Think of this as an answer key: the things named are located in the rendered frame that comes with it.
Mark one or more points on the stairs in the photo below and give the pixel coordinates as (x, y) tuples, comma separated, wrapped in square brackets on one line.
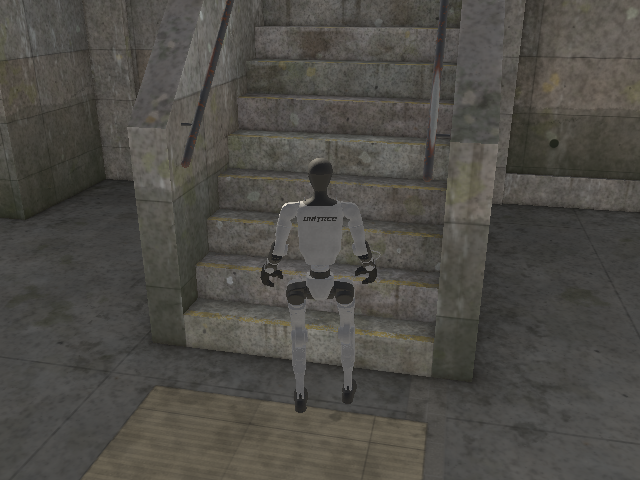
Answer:
[(348, 81)]

